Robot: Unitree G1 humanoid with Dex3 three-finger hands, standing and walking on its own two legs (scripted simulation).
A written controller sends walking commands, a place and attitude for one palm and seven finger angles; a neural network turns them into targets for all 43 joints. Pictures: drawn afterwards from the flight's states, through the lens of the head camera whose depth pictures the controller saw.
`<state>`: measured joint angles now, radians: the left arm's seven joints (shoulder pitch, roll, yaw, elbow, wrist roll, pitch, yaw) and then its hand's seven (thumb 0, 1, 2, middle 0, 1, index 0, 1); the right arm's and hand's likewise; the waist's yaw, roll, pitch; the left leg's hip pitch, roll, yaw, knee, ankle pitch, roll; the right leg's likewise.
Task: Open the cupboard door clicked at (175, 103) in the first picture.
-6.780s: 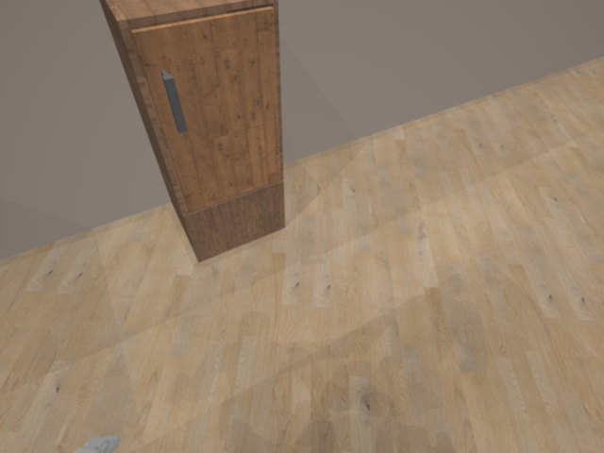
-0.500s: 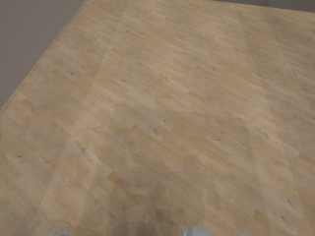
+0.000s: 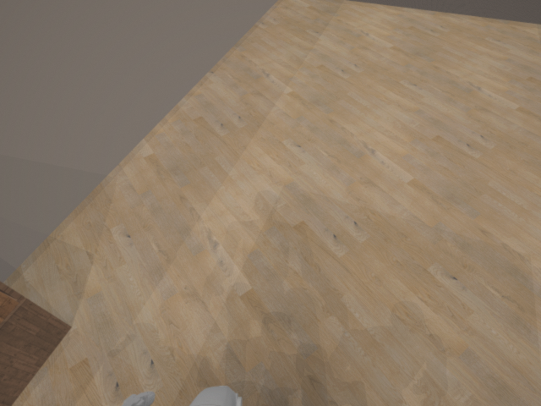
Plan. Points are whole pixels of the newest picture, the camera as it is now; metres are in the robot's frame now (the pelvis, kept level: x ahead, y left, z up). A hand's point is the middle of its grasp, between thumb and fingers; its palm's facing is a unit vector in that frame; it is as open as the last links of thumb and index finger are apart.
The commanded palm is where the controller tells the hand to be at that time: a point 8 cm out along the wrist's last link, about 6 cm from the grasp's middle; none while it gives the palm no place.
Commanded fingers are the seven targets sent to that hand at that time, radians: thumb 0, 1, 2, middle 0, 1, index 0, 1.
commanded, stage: turn to face it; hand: left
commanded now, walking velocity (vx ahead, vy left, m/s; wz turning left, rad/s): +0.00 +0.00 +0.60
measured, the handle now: out of the picture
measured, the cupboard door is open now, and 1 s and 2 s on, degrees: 0 0 0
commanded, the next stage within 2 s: take the last steps up to it in 1.82 s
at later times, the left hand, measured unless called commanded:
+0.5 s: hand out of the picture +0.03 +0.29 -0.16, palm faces +0.30 -0.92 -0.24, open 7.4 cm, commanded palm none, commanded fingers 0.00 0.90 0.90 -0.20 -0.30 -0.20 -0.30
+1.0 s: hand out of the picture -0.06 +0.21 -0.14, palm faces +0.56 -0.78 -0.28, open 7.4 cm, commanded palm none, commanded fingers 0.00 0.90 0.90 -0.20 -0.30 -0.20 -0.30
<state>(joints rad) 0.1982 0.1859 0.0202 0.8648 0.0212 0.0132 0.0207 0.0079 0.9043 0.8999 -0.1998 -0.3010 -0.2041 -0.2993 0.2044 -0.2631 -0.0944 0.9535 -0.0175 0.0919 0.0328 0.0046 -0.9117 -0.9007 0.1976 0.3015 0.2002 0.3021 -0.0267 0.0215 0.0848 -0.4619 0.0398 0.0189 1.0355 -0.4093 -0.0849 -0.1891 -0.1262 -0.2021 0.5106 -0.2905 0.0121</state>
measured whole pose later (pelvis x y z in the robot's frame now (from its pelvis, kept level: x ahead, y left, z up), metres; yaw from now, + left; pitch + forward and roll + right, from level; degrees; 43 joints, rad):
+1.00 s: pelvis -0.02 +0.00 +0.00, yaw +36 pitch -1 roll +2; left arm 0.20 0.19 0.03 0.87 0.02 0.02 0.02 0.01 0.90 0.90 -0.20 -0.30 -0.20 -0.30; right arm 0.25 -0.27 -0.10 0.95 -0.02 0.09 0.03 0.00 -0.91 -0.90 0.20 0.30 0.20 0.30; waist -0.03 0.02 0.07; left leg -0.47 0.03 0.00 1.04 -0.40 -0.08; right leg -0.19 -0.12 -0.16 0.50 -0.28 0.01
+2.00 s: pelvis -0.06 +0.00 -0.01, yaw +67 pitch -1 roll +0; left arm 0.27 0.22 0.05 0.96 0.01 0.03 0.02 0.01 0.90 0.90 -0.20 -0.30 -0.20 -0.30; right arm 0.19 -0.22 -0.05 0.98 -0.01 0.04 0.01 0.00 -0.91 -0.90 0.20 0.30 0.20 0.30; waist 0.03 -0.03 0.06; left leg -0.23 0.01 0.05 0.56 -0.31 -0.01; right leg -0.30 -0.15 -0.17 0.62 -0.30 0.04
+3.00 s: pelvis +0.07 +0.22 -0.01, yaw +68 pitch -1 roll -1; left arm 0.41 0.14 0.03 1.16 0.01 -0.03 0.00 0.01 0.91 0.90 -0.20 -0.30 -0.20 -0.30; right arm 0.13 -0.15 -0.04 1.01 -0.03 -0.06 0.01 0.00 -0.91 -0.90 0.20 0.30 0.20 0.30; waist 0.05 -0.03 0.04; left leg -0.35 0.06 0.13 0.60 -0.23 0.03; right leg -0.15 -0.05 -0.13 0.70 -0.46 -0.01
